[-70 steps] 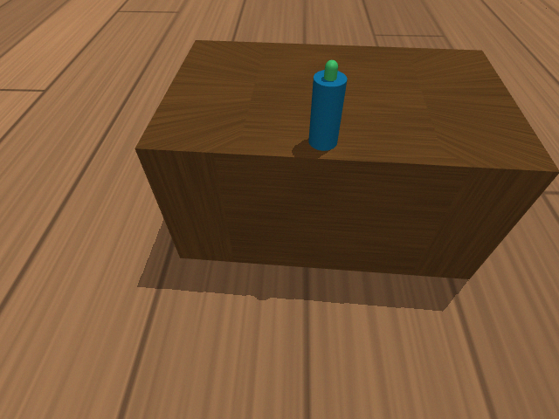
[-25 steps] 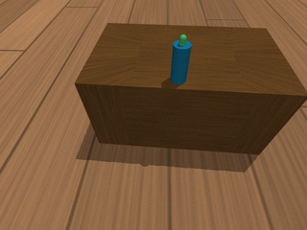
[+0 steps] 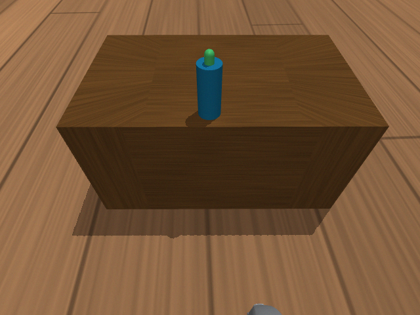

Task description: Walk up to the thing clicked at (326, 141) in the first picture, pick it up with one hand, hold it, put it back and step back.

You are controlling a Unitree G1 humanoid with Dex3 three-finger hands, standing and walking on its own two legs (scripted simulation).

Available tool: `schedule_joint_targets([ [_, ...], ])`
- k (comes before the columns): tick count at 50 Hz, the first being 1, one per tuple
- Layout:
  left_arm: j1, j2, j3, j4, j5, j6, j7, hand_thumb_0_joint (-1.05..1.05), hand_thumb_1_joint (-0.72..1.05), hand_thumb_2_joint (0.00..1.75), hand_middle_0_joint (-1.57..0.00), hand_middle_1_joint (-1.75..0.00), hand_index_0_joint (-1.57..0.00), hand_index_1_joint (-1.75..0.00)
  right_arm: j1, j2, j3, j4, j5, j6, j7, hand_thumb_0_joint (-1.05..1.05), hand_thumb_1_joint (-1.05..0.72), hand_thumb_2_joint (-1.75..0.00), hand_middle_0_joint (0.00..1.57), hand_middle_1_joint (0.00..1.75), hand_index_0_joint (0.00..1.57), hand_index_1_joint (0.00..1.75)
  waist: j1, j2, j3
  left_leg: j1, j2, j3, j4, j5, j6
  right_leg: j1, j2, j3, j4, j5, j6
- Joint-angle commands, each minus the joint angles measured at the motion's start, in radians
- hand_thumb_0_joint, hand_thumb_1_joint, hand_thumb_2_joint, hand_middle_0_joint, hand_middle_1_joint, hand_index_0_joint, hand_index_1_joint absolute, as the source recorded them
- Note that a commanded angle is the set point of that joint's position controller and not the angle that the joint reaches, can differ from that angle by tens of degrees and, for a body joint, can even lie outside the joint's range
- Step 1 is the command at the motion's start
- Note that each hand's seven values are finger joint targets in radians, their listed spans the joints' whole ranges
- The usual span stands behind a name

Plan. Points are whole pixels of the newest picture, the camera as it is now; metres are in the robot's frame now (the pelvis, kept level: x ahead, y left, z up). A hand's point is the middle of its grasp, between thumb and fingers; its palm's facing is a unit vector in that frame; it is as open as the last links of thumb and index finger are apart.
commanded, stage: walk up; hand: left
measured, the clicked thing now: (209, 84) +0.83 +0.00 -0.04
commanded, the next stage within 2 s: none
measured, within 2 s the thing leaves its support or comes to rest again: neither
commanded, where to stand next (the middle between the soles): +0.44 -0.14 m, yaw -1 degrees
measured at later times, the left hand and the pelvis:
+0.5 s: hand (129, 288) +0.22 +0.20 -0.17, palm faces -0.06 -0.95 -0.31, open 7.4 cm; pelvis +0.17 -0.07 -0.01, yaw -3 degrees
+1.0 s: hand (182, 193) +0.44 +0.09 -0.12, palm faces -0.06 -0.92 -0.39, open 7.4 cm; pelvis +0.34 -0.17 -0.01, yaw -4 degrees
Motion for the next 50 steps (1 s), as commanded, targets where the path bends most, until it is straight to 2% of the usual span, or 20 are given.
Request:
schedule_joint_targets([
  [1,0.067,0.134,0.039,-0.057,-0.006,-0.037,0.002,0.0,0.9,0.9,-0.2,-0.3,-0.2,-0.3,-0.178,-0.252,-0.055,-0.148,0.002,-0.022,-0.014,0.0,-0.9,-0.9,0.2,0.3,0.2,0.3,0.092,0.183,-0.014,-0.326,0.117,-0.011,0.052,-0.016,0.172,0.325,0.052,-0.142,-0.125,0.177,-0.006],
  [3,0.285,0.244,0.082,-0.005,-0.002,-0.05,0.031,0.0,0.9,0.9,-0.2,-0.3,-0.2,-0.3,-0.09,-0.156,-0.019,-0.154,0.004,-0.01,-0.019,0.0,-0.9,-0.9,0.2,0.3,0.2,0.3,0.18,-0.217,-0.103,-0.523,-0.016,0.08,0.569,-0.115,0.13,0.566,0.052,-0.023,-0.224,-0.05,-0.036],
  [4,0.29,0.32,0.098,-0.044,-0.001,-0.051,0.043,0.0,0.9,0.9,-0.2,-0.3,-0.2,-0.3,-0.061,-0.113,0.002,-0.189,0.027,-0.006,-0.012,0.0,-0.9,-0.9,0.2,0.3,0.2,0.3,0.168,-0.391,-0.084,-0.643,-0.123,0.021,0.765,-0.307,0.093,0.472,-0.179,0.481,-0.498,-0.47,-0.117],
  [5,0.17,0.352,0.093,-0.09,-0.008,-0.052,0.04,0.0,0.9,0.9,-0.2,-0.3,-0.2,-0.3,-0.044,-0.206,-0.026,-0.178,0.024,0.006,-0.014,0.0,-0.9,-0.9,0.2,0.3,0.2,0.3,0.103,-0.257,-0.02,-0.578,-0.076,-0.068,0.82,-0.276,0.086,0.298,-0.284,0.688,-0.603,-0.661,-0.21],
  [6,0.08,0.342,0.087,-0.133,-0.018,-0.05,0.041,0.0,0.9,0.9,-0.2,-0.3,-0.2,-0.3,-0.038,-0.25,-0.041,-0.162,0.021,0.004,-0.013,0.0,-0.9,-0.9,0.2,0.3,0.2,0.3,0.064,-0.18,0.049,-0.552,-0.02,-0.079,0.824,-0.233,0.085,0.183,-0.301,0.696,-0.598,-0.631,-0.253],
  [9,0.011,0.234,0.056,-0.159,-0.031,-0.062,0.057,0.0,0.9,0.9,-0.2,-0.3,-0.2,-0.3,0.053,-0.218,-0.028,-0.117,0.047,0.004,-0.002,0.0,-0.9,-0.9,0.2,0.3,0.2,0.3,0.003,-0.099,0.055,-0.482,0.047,-0.095,0.74,-0.063,0.1,0.112,-0.153,0.336,-0.499,-0.33,-0.185],
  [18,0.057,0.209,0.035,-0.23,-0.023,-0.081,0.047,0.0,0.9,0.9,-0.2,-0.3,-0.2,-0.3,0.01,-0.191,-0.035,-0.203,0.021,-0.025,0.02,0.0,-0.9,-0.9,0.2,0.3,0.2,0.3,0.032,-0.045,0.01,-0.329,0.008,-0.019,0.298,0.024,0.065,0.075,-0.135,0.205,-0.426,-0.154,-0.216],
  [21,0.005,0.167,0.015,-0.265,-0.017,-0.072,0.044,0.0,0.9,0.9,-0.2,-0.3,-0.2,-0.3,0.171,-0.192,-0.051,-0.166,0.019,-0.049,0.003,0.0,-0.9,-0.9,0.2,0.3,0.2,0.3,-0.071,0.051,-0.056,0.003,-0.044,0.019,0.125,0.147,0.083,-0.087,-0.059,0.092,-0.181,-0.1,-0.158],
  [22,0.042,0.112,-0.001,-0.273,-0.019,-0.07,0.044,0.0,0.9,0.9,-0.2,-0.3,-0.2,-0.3,0.242,-0.244,-0.067,-0.156,0.01,-0.059,-0.012,0.0,-0.9,-0.9,0.2,0.3,0.2,0.3,-0.104,0.226,-0.101,0.119,0.026,-0.125,0.001,-0.021,0.118,-0.167,0.034,0.012,0.072,-0.044,-0.122],
  [23,0.105,0.038,-0.018,-0.267,-0.029,-0.069,0.045,0.0,0.9,0.9,-0.2,-0.3,-0.2,-0.3,0.25,-0.318,-0.079,-0.179,-0.008,-0.069,-0.021,0.0,-0.9,-0.9,0.2,0.3,0.2,0.3,-0.076,0.371,-0.08,0.145,0.27,-0.585,-0.134,-0.286,0.178,-0.349,0.177,-0.018,0.331,-0.163,-0.051],
  [25,0.122,0.2,0.019,-0.233,-0.012,-0.051,0.058,0.0,0.9,0.9,-0.2,-0.3,-0.2,-0.3,0.112,-0.348,-0.079,-0.229,0.037,-0.065,-0.018,0.0,-0.9,-0.9,0.2,0.3,0.2,0.3,-0.032,0.19,0.024,-0.035,0.419,-0.744,-0.227,-0.493,0.333,-0.349,0.065,0.091,0.443,-0.167,-0.046],
  [30,0.095,0.159,0.02,-0.207,-0.029,-0.07,0.048,0.0,0.9,0.9,-0.2,-0.3,-0.2,-0.3,0.119,-0.249,-0.04,-0.236,0.037,-0.079,-0.017,0.0,-0.9,-0.9,0.2,0.3,0.2,0.3,-0.015,0.168,0.027,-0.086,0.223,-0.235,-0.08,0.359,0.257,-0.214,0.03,0.059,0.322,-0.022,-0.006],
  [33,0.038,0.125,0.008,-0.242,-0.038,-0.065,0.032,0.0,0.9,0.9,-0.2,-0.3,-0.2,-0.3,0.106,-0.261,-0.041,-0.259,0.035,-0.07,-0.015,0.0,-0.9,-0.9,0.2,0.3,0.2,0.3,-0.017,0.237,0.013,-0.093,0.197,-0.1,-0.044,0.533,0.268,-0.156,0.007,-0.034,0.163,0.022,0.005],
  [39,0.099,0.122,0.028,-0.202,-0.04,-0.069,0.023,0.0,0.9,0.9,-0.2,-0.3,-0.2,-0.3,0.029,-0.278,-0.041,-0.295,0.035,-0.043,-0.005,0.0,-0.9,-0.9,0.2,0.3,0.2,0.3,0.047,0.221,-0.06,-0.305,0.139,-0.029,0.101,0.233,0.201,0.252,0.062,-0.159,-0.083,0.196,-0.027],
  [41,0.266,0.213,0.069,-0.148,-0.035,-0.087,0.044,0.0,0.9,0.9,-0.2,-0.3,-0.2,-0.3,0.102,-0.185,-0.007,-0.299,0.036,-0.032,-0.006,0.0,-0.9,-0.9,0.2,0.3,0.2,0.3,0.125,-0.069,-0.16,-0.436,0.052,0.025,0.521,0.172,0.157,0.512,0.061,-0.083,-0.158,0.068,-0.042],
  [42,0.314,0.286,0.089,-0.155,-0.025,-0.096,0.061,0.0,0.9,0.9,-0.2,-0.3,-0.2,-0.3,0.139,-0.112,0.018,-0.316,0.043,-0.029,-0.004,0.0,-0.9,-0.9,0.2,0.3,0.2,0.3,0.132,-0.295,-0.15,-0.604,-0.064,0.025,0.738,-0.152,0.117,0.542,-0.148,0.262,-0.289,-0.079,-0.092],
  [43,0.26,0.326,0.082,-0.191,-0.031,-0.1,0.064,0.0,0.9,0.9,-0.2,-0.3,-0.2,-0.3,0.133,-0.168,0.005,-0.311,0.049,-0.015,-0.013,0.0,-0.9,-0.9,0.2,0.3,0.2,0.3,0.112,-0.241,-0.12,-0.683,-0.092,-0.053,0.857,-0.213,0.094,0.455,-0.33,0.61,-0.457,-0.225,-0.2],
  [44,0.162,0.335,0.078,-0.217,-0.042,-0.096,0.064,0.0,0.9,0.9,-0.2,-0.3,-0.2,-0.3,0.1,-0.244,-0.019,-0.296,0.039,-0.009,-0.019,0.0,-0.9,-0.9,0.2,0.3,0.2,0.3,0.086,-0.175,-0.063,-0.646,-0.02,-0.103,0.889,-0.218,0.093,0.315,-0.364,0.66,-0.469,-0.318,-0.279],
  [48,0.08,0.216,0.034,-0.217,-0.052,-0.113,0.086,0.0,0.9,0.9,-0.2,-0.3,-0.2,-0.3,0.156,-0.193,-0.006,-0.218,0.056,0.005,-0.002,0.0,-0.9,-0.9,0.2,0.3,0.2,0.3,0.008,-0.097,0.042,-0.561,0.015,-0.128,0.754,-0.013,0.094,0.151,-0.172,0.226,-0.391,0.099,-0.166],
  [50,0.084,0.201,0.02,-0.22,-0.043,-0.126,0.096,0.0,0.9,0.9,-0.2,-0.3,-0.2,-0.3,0.16,-0.168,-0.006,-0.209,0.045,0.019,0.004,0.0,-0.9,-0.9,0.2,0.3,0.2,0.3,0.004,-0.084,0.025,-0.505,-0.001,-0.121,0.707,0.001,0.081,0.118,-0.166,0.142,-0.349,0.337,-0.198],
])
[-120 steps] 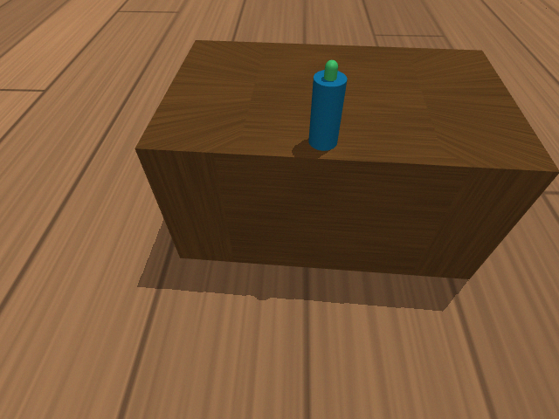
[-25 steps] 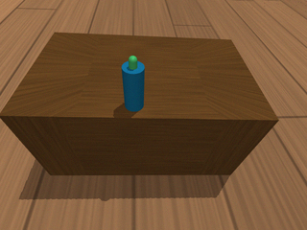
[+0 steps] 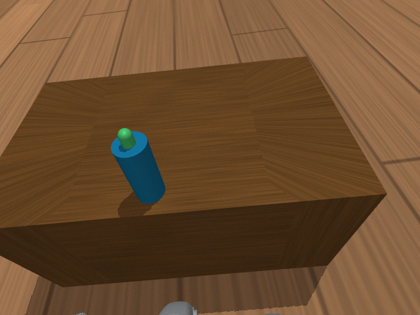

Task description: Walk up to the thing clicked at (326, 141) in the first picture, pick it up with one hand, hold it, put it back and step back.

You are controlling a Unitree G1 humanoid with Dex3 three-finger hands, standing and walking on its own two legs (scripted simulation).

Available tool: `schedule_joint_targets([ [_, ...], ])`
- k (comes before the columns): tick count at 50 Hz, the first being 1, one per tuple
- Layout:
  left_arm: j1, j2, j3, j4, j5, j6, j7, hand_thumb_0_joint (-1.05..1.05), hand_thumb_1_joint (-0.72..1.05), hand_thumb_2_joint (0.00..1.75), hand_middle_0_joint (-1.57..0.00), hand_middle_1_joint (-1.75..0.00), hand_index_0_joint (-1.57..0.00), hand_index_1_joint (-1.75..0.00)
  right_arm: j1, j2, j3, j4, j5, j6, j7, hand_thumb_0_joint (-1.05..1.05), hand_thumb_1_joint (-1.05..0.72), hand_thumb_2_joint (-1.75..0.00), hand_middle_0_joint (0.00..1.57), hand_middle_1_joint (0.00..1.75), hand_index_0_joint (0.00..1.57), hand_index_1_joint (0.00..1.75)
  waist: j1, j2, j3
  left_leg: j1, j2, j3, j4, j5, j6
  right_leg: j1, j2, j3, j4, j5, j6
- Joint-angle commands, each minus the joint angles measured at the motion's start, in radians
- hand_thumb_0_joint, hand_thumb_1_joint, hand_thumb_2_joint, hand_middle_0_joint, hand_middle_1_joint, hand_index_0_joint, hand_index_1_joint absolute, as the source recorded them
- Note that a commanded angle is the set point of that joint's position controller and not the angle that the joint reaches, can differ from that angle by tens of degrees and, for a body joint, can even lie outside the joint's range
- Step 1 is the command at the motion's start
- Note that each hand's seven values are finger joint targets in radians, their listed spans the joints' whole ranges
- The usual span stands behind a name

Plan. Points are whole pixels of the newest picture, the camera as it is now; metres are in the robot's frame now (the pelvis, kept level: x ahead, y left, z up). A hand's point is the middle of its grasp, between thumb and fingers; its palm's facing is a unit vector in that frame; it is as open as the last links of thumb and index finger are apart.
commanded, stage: walk up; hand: left
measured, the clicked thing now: (138, 164) +0.48 +0.22 -0.03
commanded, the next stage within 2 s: none
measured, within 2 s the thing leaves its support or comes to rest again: neither
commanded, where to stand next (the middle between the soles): +0.10 +0.04 m, yaw +3 degrees
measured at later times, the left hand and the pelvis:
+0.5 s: hand out of the picture +0.10 +0.29 -0.16, palm faces +0.03 -0.91 -0.41, open 7.4 cm; pelvis +0.02 +0.01 -0.01, yaw +3 degrees
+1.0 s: hand out of the picture +0.05 +0.32 -0.15, palm faces +0.04 -0.91 -0.40, open 7.4 cm; pelvis +0.00 +0.03 +0.00, yaw +3 degrees
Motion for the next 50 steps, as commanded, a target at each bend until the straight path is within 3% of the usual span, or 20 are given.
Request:
schedule_joint_targets([
  [1,0.032,0.277,0.071,-0.056,0.001,-0.04,0.047,0.0,0.9,0.9,-0.2,-0.3,-0.2,-0.3,0.114,-0.137,-0.047,-0.036,-0.007,0.002,-0.003,0.0,-0.9,-0.9,0.2,0.3,0.2,0.3,-0.014,-0.167,0.006,-0.059,0.014,-0.057,-0.095,0.066,-0.015,-0.002,-0.218,0.214,-0.261,0.381,-0.185],
  [6,0.01,0.274,0.054,-0.06,0.002,-0.036,0.074,0.0,0.9,0.9,-0.2,-0.3,-0.2,-0.3,0.006,-0.113,-0.044,-0.062,-0.011,0.023,-0.009,0.0,-0.9,-0.9,0.2,0.3,0.2,0.3,0.002,-0.191,-0.067,0.048,-0.009,-0.018,-0.311,0.118,-0.023,0.021,-0.241,0.132,-0.142,0.749,-0.176],
  [10,-0.014,0.304,0.056,-0.063,-0.007,-0.007,0.086,0.0,0.9,0.9,-0.2,-0.3,-0.2,-0.3,-0.048,-0.125,-0.055,-0.079,-0.02,0.03,-0.013,0.0,-0.9,-0.9,0.2,0.3,0.2,0.3,0.0,-0.203,-0.111,0.09,-0.025,0.017,-0.412,0.126,-0.001,0.042,-0.264,0.17,-0.038,0.676,-0.18],
  [13,-0.02,0.281,0.044,-0.059,-0.016,0.01,0.093,0.0,0.9,0.9,-0.2,-0.3,-0.2,-0.3,-0.015,-0.172,-0.073,-0.073,-0.037,0.022,-0.016,0.0,-0.9,-0.9,0.2,0.3,0.2,0.3,-0.033,-0.095,-0.161,0.219,0.001,-0.055,-0.602,0.433,0.054,-0.004,-0.188,0.121,0.126,0.44,-0.096],
  [14,0.005,0.236,0.034,-0.067,-0.025,0.014,0.093,0.0,0.9,0.9,-0.2,-0.3,-0.2,-0.3,-0.033,-0.238,-0.09,-0.091,-0.044,0.017,-0.016,0.0,-0.9,-0.9,0.2,0.3,0.2,0.3,-0.018,0.076,-0.202,0.287,0.156,-0.263,-0.627,0.615,0.125,-0.083,-0.077,0.036,0.273,0.239,-0.03],
  [15,0.039,0.206,0.025,-0.054,-0.034,0.026,0.098,0.0,0.9,0.9,-0.2,-0.3,-0.2,-0.3,-0.084,-0.262,-0.091,-0.111,-0.029,0.016,-0.012,0.0,-0.9,-0.9,0.2,0.3,0.2,0.3,0.0,0.157,-0.214,0.326,0.259,-0.391,-0.648,0.701,0.235,-0.154,0.027,-0.001,0.367,-0.207,-0.007],
  [16,0.028,0.23,0.03,-0.023,-0.027,0.034,0.108,0.0,0.9,0.9,-0.2,-0.3,-0.2,-0.3,-0.092,-0.254,-0.089,-0.097,-0.021,0.019,-0.012,0.0,-0.9,-0.9,0.2,0.3,0.2,0.3,-0.02,0.187,-0.226,0.297,0.306,-0.443,-0.657,0.69,0.305,-0.12,0.003,0.052,0.408,-0.407,-0.001],
  [19,-0.006,0.233,0.04,0.005,-0.02,0.045,0.097,0.0,0.9,0.9,-0.2,-0.3,-0.2,-0.3,-0.154,-0.191,-0.066,-0.112,-0.028,0.036,-0.019,0.0,-0.9,-0.9,0.2,0.3,0.2,0.3,-0.015,0.125,-0.152,0.142,0.181,-0.267,-0.683,0.489,0.216,-0.097,-0.003,0.072,0.421,-0.348,-0.012],
  [26,0.091,0.208,0.044,0.084,0.01,0.0,0.102,0.0,0.9,0.9,-0.2,-0.3,-0.2,-0.3,-0.21,-0.169,-0.049,-0.106,-0.021,0.064,-0.005,0.0,-0.9,-0.9,0.2,0.3,0.2,0.3,0.038,0.063,-0.195,0.142,0.105,-0.174,-0.49,0.356,0.136,0.133,0.028,0.016,-0.187,-0.037,0.008],
  [28,0.02,0.328,0.07,0.055,0.046,-0.02,0.111,0.0,0.9,0.9,-0.2,-0.3,-0.2,-0.3,-0.226,-0.08,-0.021,-0.111,-0.007,0.063,-0.002,0.0,-0.9,-0.9,0.2,0.3,0.2,0.3,0.026,-0.189,-0.107,-0.163,-0.057,-0.092,-0.326,0.107,0.006,0.207,-0.27,0.49,-0.283,0.012,-0.111],
  [29,-0.04,0.407,0.085,0.041,0.04,-0.014,0.111,0.0,0.9,0.9,-0.2,-0.3,-0.2,-0.3,-0.255,-0.145,-0.046,-0.107,-0.018,0.068,-0.018,0.0,-0.9,-0.9,0.2,0.3,0.2,0.3,0.034,-0.21,-0.078,-0.111,-0.042,-0.113,-0.214,-0.175,-0.006,0.041,-0.428,0.593,-0.295,0.056,-0.26],
  [30,-0.096,0.397,0.082,0.023,0.035,-0.014,0.11,0.0,0.9,0.9,-0.2,-0.3,-0.2,-0.3,-0.237,-0.177,-0.059,-0.085,-0.026,0.069,-0.02,0.0,-0.9,-0.9,0.2,0.3,0.2,0.3,0.011,-0.2,-0.026,-0.059,-0.002,-0.137,-0.149,-0.156,-0.013,-0.049,-0.453,0.602,-0.286,0.076,-0.297],
  [33,-0.112,0.285,0.053,0.027,0.03,-0.022,0.102,0.0,0.9,0.9,-0.2,-0.3,-0.2,-0.3,-0.215,-0.14,-0.053,-0.039,-0.009,0.054,-0.001,0.0,-0.9,-0.9,0.2,0.3,0.2,0.3,-0.019,-0.157,0.006,-0.04,-0.039,-0.081,-0.242,-0.081,-0.013,0.022,-0.257,0.27,-0.196,0.29,-0.185],
  [38,-0.107,0.281,0.044,0.038,0.025,-0.003,0.076,0.0,0.9,0.9,-0.2,-0.3,-0.2,-0.3,-0.166,-0.107,-0.039,0.018,-0.015,0.016,0.001,0.0,-0.9,-0.9,0.2,0.3,0.2,0.3,-0.026,-0.238,-0.101,0.203,-0.076,0.066,-0.665,0.145,-0.017,0.055,-0.14,0.125,-0.056,0.253,-0.088],
  [39,-0.12,0.251,0.032,0.027,0.019,0.006,0.071,0.0,0.9,0.9,-0.2,-0.3,-0.2,-0.3,-0.118,-0.128,-0.05,0.042,-0.021,0.006,-0.007,0.0,-0.9,-0.9,0.2,0.3,0.2,0.3,-0.046,-0.201,-0.133,0.304,-0.055,0.025,-0.711,0.194,-0.01,0.002,-0.128,0.112,0.003,0.2,-0.065],
  [41,-0.06,0.147,0.003,0.02,0.001,0.026,0.065,0.0,0.9,0.9,-0.2,-0.3,-0.2,-0.3,-0.132,-0.224,-0.065,0.031,-0.037,-0.012,-0.017,0.0,-0.9,-0.9,0.2,0.3,0.2,0.3,-0.02,0.078,-0.167,0.426,0.24,-0.45,-0.828,0.116,0.116,-0.232,0.014,0.023,0.199,-0.205,0.017],
  [42,-0.074,0.236,0.028,0.05,0.007,0.032,0.076,0.0,0.9,0.9,-0.2,-0.3,-0.2,-0.3,-0.14,-0.292,-0.079,0.033,-0.023,-0.007,-0.013,0.0,-0.9,-0.9,0.2,0.3,0.2,0.3,-0.042,0.082,-0.141,0.263,0.306,-0.504,-0.841,-0.042,0.221,-0.156,-0.014,0.072,0.249,-0.373,0.008],
  [43,-0.071,0.258,0.031,0.066,0.009,0.03,0.072,0.0,0.9,0.9,-0.2,-0.3,-0.2,-0.3,-0.187,-0.285,-0.082,0.033,-0.024,-0.002,-0.012,0.0,-0.9,-0.9,0.2,0.3,0.2,0.3,-0.021,0.071,-0.091,0.175,0.287,-0.478,-0.85,-0.133,0.234,-0.107,-0.037,0.085,0.236,-0.347,0.001],
  [48,0.022,0.204,0.035,0.139,0.013,0.016,0.063,0.0,0.9,0.9,-0.2,-0.3,-0.2,-0.3,-0.281,-0.161,-0.025,0.037,-0.011,0.008,-0.007,0.0,-0.9,-0.9,0.2,0.3,0.2,0.3,0.048,0.072,-0.092,0.033,0.087,-0.155,-0.68,0.021,0.043,0.178,-0.01,0.057,-0.182,-0.025,-0.022],
  [50,-0.041,0.295,0.049,0.122,0.029,0.011,0.07,0.0,0.9,0.9,-0.2,-0.3,-0.2,-0.3,-0.258,-0.105,-0.009,0.042,-0.005,0.014,-0.007,0.0,-0.9,-0.9,0.2,0.3,0.2,0.3,0.024,-0.105,-0.064,-0.015,-0.044,-0.048,-0.521,-0.052,-0.02,0.102,-0.187,0.376,-0.336,-0.264,-0.109],
])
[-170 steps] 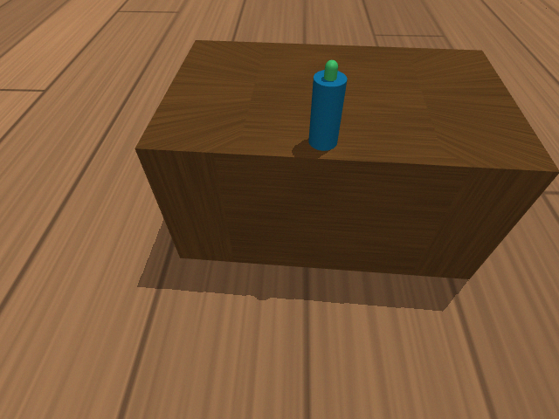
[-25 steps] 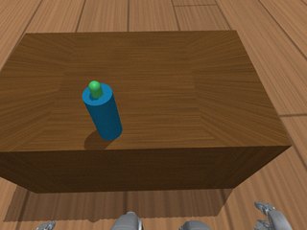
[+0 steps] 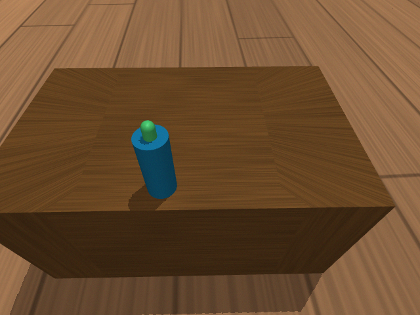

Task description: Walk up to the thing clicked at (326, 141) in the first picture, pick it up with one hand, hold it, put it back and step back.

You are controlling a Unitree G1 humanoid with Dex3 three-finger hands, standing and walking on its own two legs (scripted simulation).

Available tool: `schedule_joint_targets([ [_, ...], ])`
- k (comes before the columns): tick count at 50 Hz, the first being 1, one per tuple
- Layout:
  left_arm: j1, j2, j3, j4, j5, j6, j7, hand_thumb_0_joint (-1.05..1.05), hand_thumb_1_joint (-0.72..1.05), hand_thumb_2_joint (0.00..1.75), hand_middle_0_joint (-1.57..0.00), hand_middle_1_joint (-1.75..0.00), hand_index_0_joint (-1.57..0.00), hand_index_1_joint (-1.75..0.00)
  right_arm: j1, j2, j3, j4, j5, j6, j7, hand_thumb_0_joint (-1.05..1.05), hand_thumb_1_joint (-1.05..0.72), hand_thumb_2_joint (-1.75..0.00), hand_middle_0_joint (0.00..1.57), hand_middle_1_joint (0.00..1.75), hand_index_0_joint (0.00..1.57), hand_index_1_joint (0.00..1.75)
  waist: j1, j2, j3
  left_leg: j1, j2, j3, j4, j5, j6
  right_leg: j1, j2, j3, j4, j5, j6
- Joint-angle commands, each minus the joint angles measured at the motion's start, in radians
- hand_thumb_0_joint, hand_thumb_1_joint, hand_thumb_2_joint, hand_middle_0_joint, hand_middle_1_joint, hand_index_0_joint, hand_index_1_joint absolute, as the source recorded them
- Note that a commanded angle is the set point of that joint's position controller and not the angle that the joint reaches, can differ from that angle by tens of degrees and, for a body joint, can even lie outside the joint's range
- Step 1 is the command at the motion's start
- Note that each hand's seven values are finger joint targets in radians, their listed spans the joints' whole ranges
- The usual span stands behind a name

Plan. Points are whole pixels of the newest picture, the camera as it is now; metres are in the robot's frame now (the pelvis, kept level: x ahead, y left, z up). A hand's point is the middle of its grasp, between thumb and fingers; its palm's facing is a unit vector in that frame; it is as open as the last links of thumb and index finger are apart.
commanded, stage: walk up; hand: left
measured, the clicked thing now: (155, 158) +0.49 +0.16 -0.03
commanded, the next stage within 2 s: stand in 1.36 s
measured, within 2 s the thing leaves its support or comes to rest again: neither
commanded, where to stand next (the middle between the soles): +0.10 +0.00 m, yaw +0 degrees
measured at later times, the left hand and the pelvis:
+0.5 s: hand out of the picture +0.13 +0.25 -0.14, palm faces +0.01 -0.94 -0.34, open 7.4 cm; pelvis +0.03 +0.00 +0.02, yaw +0 degrees
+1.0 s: hand out of the picture +0.12 +0.26 -0.14, palm faces +0.03 -0.95 -0.32, open 7.4 cm; pelvis +0.04 +0.00 +0.02, yaw +1 degrees
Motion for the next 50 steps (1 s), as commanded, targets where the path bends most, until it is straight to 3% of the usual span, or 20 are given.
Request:
schedule_joint_targets([
  [1,-0.061,0.28,0.055,-0.057,0.015,-0.022,0.01,0.0,0.9,0.9,-0.2,-0.3,-0.2,-0.3,-0.082,-0.205,-0.043,-0.072,0.006,-0.022,-0.02,0.0,-0.9,-0.9,0.2,0.3,0.2,0.3,0.008,-0.076,-0.003,-0.057,-0.051,0.017,0.063,-0.224,0.04,-0.092,-0.281,0.418,-0.401,-0.443,-0.172],
  [2,-0.14,0.269,0.051,-0.077,0.016,-0.015,0.007,0.0,0.9,0.9,-0.2,-0.3,-0.2,-0.3,-0.027,-0.217,-0.052,-0.039,0.001,-0.024,-0.021,0.0,-0.9,-0.9,0.2,0.3,0.2,0.3,-0.027,-0.086,0.038,0.05,-0.032,0.013,0.073,-0.194,0.037,-0.209,-0.286,0.394,-0.409,-0.5,-0.179],
  [3,-0.182,0.235,0.04,-0.09,0.01,-0.01,0.004,0.0,0.9,0.9,-0.2,-0.3,-0.2,-0.3,0.013,-0.216,-0.051,-0.02,0.003,-0.032,-0.021,0.0,-0.9,-0.9,0.2,0.3,0.2,0.3,-0.056,-0.071,0.037,0.105,-0.024,0.002,-0.041,-0.162,0.045,-0.217,-0.23,0.296,-0.363,-0.435,-0.142],
  [4,-0.193,0.202,0.032,-0.083,0.001,-0.006,0.003,0.0,0.9,0.9,-0.2,-0.3,-0.2,-0.3,0.026,-0.216,-0.05,-0.007,0.005,-0.039,-0.02,0.0,-0.9,-0.9,0.2,0.3,0.2,0.3,-0.063,-0.043,0.04,0.119,-0.009,-0.044,-0.167,-0.063,0.057,-0.198,-0.153,0.196,-0.305,-0.329,-0.09],
  [5,-0.186,0.169,0.026,-0.075,-0.006,-0.004,0.0,0.0,0.9,0.9,-0.2,-0.3,-0.2,-0.3,0.01,-0.226,-0.049,-0.003,0.002,-0.047,-0.021,0.0,-0.9,-0.9,0.2,0.3,0.2,0.3,-0.04,-0.004,0.046,0.083,0.045,-0.155,-0.261,-0.063,0.08,-0.173,-0.084,0.131,-0.219,-0.21,-0.055],
  [6,-0.152,0.166,0.024,-0.055,-0.008,-0.001,-0.004,0.0,0.9,0.9,-0.2,-0.3,-0.2,-0.3,-0.022,-0.25,-0.05,-0.011,-0.001,-0.053,-0.025,0.0,-0.9,-0.9,0.2,0.3,0.2,0.3,-0.017,0.022,0.044,0.051,0.109,-0.261,-0.329,-0.151,0.114,-0.152,-0.043,0.096,-0.148,-0.126,-0.035],
  [7,-0.105,0.166,0.025,-0.033,-0.011,0.0,-0.008,0.0,0.9,0.9,-0.2,-0.3,-0.2,-0.3,-0.061,-0.263,-0.046,-0.021,-0.004,-0.058,-0.028,0.0,-0.9,-0.9,0.2,0.3,0.2,0.3,0.011,0.033,0.012,0.023,0.155,-0.324,-0.363,-0.233,0.14,-0.09,-0.022,0.072,-0.114,-0.1,-0.027],
  [8,-0.088,0.17,0.029,-0.017,-0.011,0.001,-0.012,0.0,0.9,0.9,-0.2,-0.3,-0.2,-0.3,-0.069,-0.264,-0.039,-0.022,-0.006,-0.06,-0.028,0.0,-0.9,-0.9,0.2,0.3,0.2,0.3,0.023,0.018,0.003,-0.031,0.157,-0.314,-0.373,-0.282,0.143,-0.022,-0.021,0.071,-0.128,-0.118,-0.027],
  [9,-0.065,0.165,0.031,-0.004,-0.011,-0.002,-0.012,0.0,0.9,0.9,-0.2,-0.3,-0.2,-0.3,-0.088,-0.268,-0.033,-0.021,-0.004,-0.059,-0.028,0.0,-0.9,-0.9,0.2,0.3,0.2,0.3,0.04,0.039,0.007,-0.065,0.142,-0.268,-0.356,-0.254,0.129,0.045,-0.034,0.08,-0.171,-0.1,-0.032],
  [12,-0.1,0.172,0.028,0.015,-0.014,-0.013,-0.009,0.0,0.9,0.9,-0.2,-0.3,-0.2,-0.3,-0.096,-0.227,-0.024,-0.003,0.001,-0.064,-0.031,0.0,-0.9,-0.9,0.2,0.3,0.2,0.3,0.02,0.071,-0.051,-0.007,0.051,-0.123,-0.282,0.029,0.065,0.111,-0.082,0.131,-0.226,0.076,-0.056],
  [15,-0.125,0.172,0.022,0.023,-0.02,-0.012,-0.004,0.0,0.9,0.9,-0.2,-0.3,-0.2,-0.3,-0.08,-0.225,-0.02,0.016,0.004,-0.068,-0.036,0.0,-0.9,-0.9,0.2,0.3,0.2,0.3,0.01,0.081,-0.123,0.085,0.053,-0.091,-0.236,0.258,0.064,0.14,-0.097,0.111,-0.226,0.229,-0.05],
  [17,-0.141,0.175,0.019,0.029,-0.02,-0.011,-0.001,0.0,0.9,0.9,-0.2,-0.3,-0.2,-0.3,-0.082,-0.22,-0.02,0.022,0.007,-0.066,-0.039,0.0,-0.9,-0.9,0.2,0.3,0.2,0.3,0.006,0.058,-0.143,0.117,0.056,-0.078,-0.222,0.329,0.067,0.155,-0.103,0.101,-0.23,0.279,-0.046],
  [19,-0.148,0.173,0.02,0.04,-0.021,-0.007,0.0,0.0,0.9,0.9,-0.2,-0.3,-0.2,-0.3,-0.081,-0.218,-0.021,0.027,0.011,-0.063,-0.042,0.0,-0.9,-0.9,0.2,0.3,0.2,0.3,0.005,0.038,-0.15,0.133,0.06,-0.074,-0.218,0.365,0.068,0.161,-0.104,0.092,-0.227,0.295,-0.046],
  [25,-0.187,0.166,0.018,0.056,-0.018,-0.001,0.001,0.0,0.9,0.9,-0.2,-0.3,-0.2,-0.3,-0.105,-0.203,-0.017,0.038,0.01,-0.052,-0.044,0.0,-0.9,-0.9,0.2,0.3,0.2,0.3,-0.001,-0.029,-0.128,0.14,0.049,-0.061,-0.219,0.338,0.063,0.152,-0.113,0.094,-0.257,0.3,-0.042],
  [36,-0.234,0.16,0.02,0.065,-0.014,0.004,-0.001,0.0,0.9,0.9,-0.2,-0.3,-0.2,-0.3,-0.146,-0.206,-0.018,0.054,0.0,-0.048,-0.041,0.0,-0.9,-0.9,0.2,0.3,0.2,0.3,-0.002,0.003,-0.095,0.142,0.05,-0.07,-0.291,0.285,0.055,0.164,-0.109,0.083,-0.312,0.221,-0.026],
  [44,-0.216,0.154,0.023,0.071,-0.012,0.005,-0.001,0.0,0.9,0.9,-0.2,-0.3,-0.2,-0.3,-0.144,-0.205,-0.02,0.063,0.0,-0.05,-0.043,0.0,-0.9,-0.9,0.2,0.3,0.2,0.3,-0.001,0.012,-0.14,0.179,0.058,-0.065,-0.304,0.33,0.058,0.204,-0.108,0.067,-0.31,0.257,-0.025],
  [50,-0.213,0.15,0.023,0.075,-0.009,0.009,-0.002,0.0,0.9,0.9,-0.2,-0.3,-0.2,-0.3,-0.144,-0.201,-0.017,0.065,-0.001,-0.049,-0.045,0.0,-0.9,-0.9,0.2,0.3,0.2,0.3,0.0,0.011,-0.104,0.151,0.053,-0.071,-0.319,0.287,0.059,0.201,-0.105,0.067,-0.324,0.225,-0.02],
])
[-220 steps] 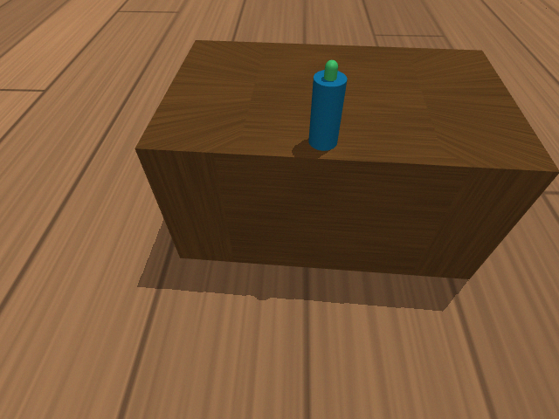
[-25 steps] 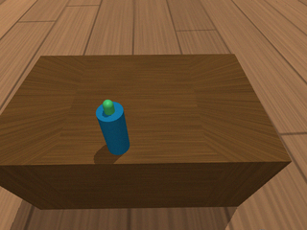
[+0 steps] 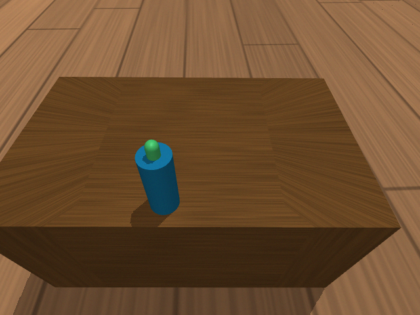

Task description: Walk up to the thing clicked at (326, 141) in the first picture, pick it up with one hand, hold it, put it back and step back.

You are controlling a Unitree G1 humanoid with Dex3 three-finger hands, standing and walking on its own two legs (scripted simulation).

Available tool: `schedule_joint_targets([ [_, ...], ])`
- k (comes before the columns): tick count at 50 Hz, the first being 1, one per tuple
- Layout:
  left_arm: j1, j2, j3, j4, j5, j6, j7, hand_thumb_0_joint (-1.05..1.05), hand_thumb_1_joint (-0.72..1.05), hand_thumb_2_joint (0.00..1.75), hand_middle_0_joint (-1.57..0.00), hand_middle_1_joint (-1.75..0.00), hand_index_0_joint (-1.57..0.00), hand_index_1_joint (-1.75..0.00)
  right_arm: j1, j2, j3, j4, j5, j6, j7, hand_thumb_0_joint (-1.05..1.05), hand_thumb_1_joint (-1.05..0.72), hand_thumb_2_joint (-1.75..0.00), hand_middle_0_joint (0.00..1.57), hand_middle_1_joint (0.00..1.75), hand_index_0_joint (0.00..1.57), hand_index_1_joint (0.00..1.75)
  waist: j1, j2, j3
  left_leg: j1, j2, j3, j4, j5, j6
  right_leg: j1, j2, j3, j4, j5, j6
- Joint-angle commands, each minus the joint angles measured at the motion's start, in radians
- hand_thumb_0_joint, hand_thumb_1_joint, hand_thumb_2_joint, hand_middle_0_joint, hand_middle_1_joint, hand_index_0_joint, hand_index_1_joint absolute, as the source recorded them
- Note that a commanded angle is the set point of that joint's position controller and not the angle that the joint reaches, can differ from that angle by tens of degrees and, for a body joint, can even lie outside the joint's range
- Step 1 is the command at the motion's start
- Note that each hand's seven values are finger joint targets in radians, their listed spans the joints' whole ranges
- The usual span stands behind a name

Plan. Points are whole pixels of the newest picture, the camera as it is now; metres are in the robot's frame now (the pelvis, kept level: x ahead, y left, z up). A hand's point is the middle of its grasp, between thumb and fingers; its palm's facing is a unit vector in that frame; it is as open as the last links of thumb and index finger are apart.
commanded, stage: walk up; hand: left
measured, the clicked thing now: (158, 176) +0.45 +0.15 -0.05
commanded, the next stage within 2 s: stand in 0.36 s
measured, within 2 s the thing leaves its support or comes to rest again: neither
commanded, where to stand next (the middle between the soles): +0.06 +0.00 m, yaw -1 degrees
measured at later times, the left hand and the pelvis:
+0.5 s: hand out of the picture +0.08 +0.26 -0.16, palm faces +0.01 -0.94 -0.33, open 7.4 cm; pelvis +0.00 +0.00 +0.00, yaw +0 degrees
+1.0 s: hand out of the picture +0.05 +0.26 -0.16, palm faces -0.01 -0.94 -0.34, open 7.4 cm; pelvis -0.01 +0.00 +0.00, yaw +0 degrees
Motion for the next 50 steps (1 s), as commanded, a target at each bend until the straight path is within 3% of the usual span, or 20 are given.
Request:
schedule_joint_targets([
  [1,-0.071,0.21,0.036,-0.067,-0.002,-0.02,0.012,0.0,0.9,0.9,-0.2,-0.3,-0.2,-0.3,-0.054,-0.22,-0.039,-0.07,-0.003,-0.025,-0.016,0.0,-0.9,-0.9,0.2,0.3,0.2,0.3,-0.007,0.025,-0.068,-0.019,0.079,-0.045,-0.057,0.194,0.058,0.021,-0.094,0.069,-0.059,0.138,-0.038],
  [17,-0.043,0.205,0.038,-0.067,0.001,-0.019,0.01,0.0,0.9,0.9,-0.2,-0.3,-0.2,-0.3,-0.051,-0.219,-0.038,-0.067,-0.005,-0.026,-0.016,0.0,-0.9,-0.9,0.2,0.3,0.2,0.3,-0.003,0.029,-0.076,-0.012,0.077,-0.054,-0.065,0.179,0.061,0.031,-0.095,0.066,-0.069,0.131,-0.035],
  [18,-0.044,0.206,0.027,-0.061,-0.001,-0.024,0.015,0.0,0.9,0.9,-0.2,-0.3,-0.2,-0.3,-0.072,-0.218,-0.032,-0.07,-0.001,-0.022,-0.017,0.0,-0.9,-0.9,0.2,0.3,0.2,0.3,0.005,0.047,-0.046,-0.014,0.097,-0.068,-0.066,0.291,0.052,0.022,-0.113,0.085,-0.075,0.225,-0.03],
  [19,-0.037,0.208,0.029,-0.06,-0.003,-0.026,0.017,0.0,0.9,0.9,-0.2,-0.3,-0.2,-0.3,-0.063,-0.217,-0.032,-0.072,0.002,-0.018,-0.016,0.0,-0.9,-0.9,0.2,0.3,0.2,0.3,0.002,0.041,-0.061,0.002,0.097,-0.064,-0.058,0.315,0.05,0.032,-0.114,0.082,-0.078,0.259,-0.027],
  [24,-0.037,0.211,0.024,-0.053,-0.004,-0.029,0.018,0.0,0.9,0.9,-0.2,-0.3,-0.2,-0.3,-0.056,-0.223,-0.028,-0.063,0.004,-0.015,-0.014,0.0,-0.9,-0.9,0.2,0.3,0.2,0.3,-0.002,0.031,-0.101,0.037,0.102,-0.062,-0.07,0.311,0.049,0.055,-0.113,0.08,-0.08,0.25,-0.024],
  [29,-0.031,0.208,0.016,-0.046,-0.003,-0.028,0.018,0.0,0.9,0.9,-0.2,-0.3,-0.2,-0.3,-0.072,-0.223,-0.026,-0.061,0.004,-0.01,-0.011,0.0,-0.9,-0.9,0.2,0.3,0.2,0.3,-0.002,0.028,-0.102,0.05,0.097,-0.058,-0.08,0.247,0.044,0.031,-0.111,0.078,-0.096,0.199,-0.024],
  [35,-0.033,0.215,0.011,-0.043,-0.005,-0.032,0.019,0.0,0.9,0.9,-0.2,-0.3,-0.2,-0.3,-0.062,-0.22,-0.022,-0.054,0.003,-0.009,-0.007,0.0,-0.9,-0.9,0.2,0.3,0.2,0.3,-0.007,0.017,-0.09,0.04,0.1,-0.06,-0.089,0.243,0.045,0.029,-0.116,0.084,-0.104,0.202,-0.022],
  [44,-0.027,0.222,0.012,-0.041,-0.001,-0.03,0.016,0.0,0.9,0.9,-0.2,-0.3,-0.2,-0.3,-0.044,-0.219,-0.021,-0.047,-0.001,-0.007,-0.003,0.0,-0.9,-0.9,0.2,0.3,0.2,0.3,-0.011,0.029,-0.041,-0.017,0.091,-0.068,-0.125,0.081,0.04,-0.005,-0.107,0.087,-0.12,0.062,-0.023],
  [49,-0.013,0.22,0.01,-0.042,-0.002,-0.034,0.015,0.0,0.9,0.9,-0.2,-0.3,-0.2,-0.3,-0.042,-0.22,-0.024,-0.046,0.0,-0.007,-0.001,0.0,-0.9,-0.9,0.2,0.3,0.2,0.3,-0.006,0.026,-0.052,-0.006,0.091,-0.069,-0.109,0.105,0.044,-0.004,-0.112,0.092,-0.121,0.08,-0.025],
  [50,-0.02,0.227,0.012,-0.046,0.0,-0.034,0.016,0.0,0.9,0.9,-0.2,-0.3,-0.2,-0.3,-0.044,-0.218,-0.025,-0.05,-0.002,-0.007,-0.002,0.0,-0.9,-0.9,0.2,0.3,0.2,0.3,-0.006,0.016,-0.067,0.001,0.097,-0.07,-0.105,0.147,0.044,0.004,-0.115,0.092,-0.112,0.103,-0.029],
])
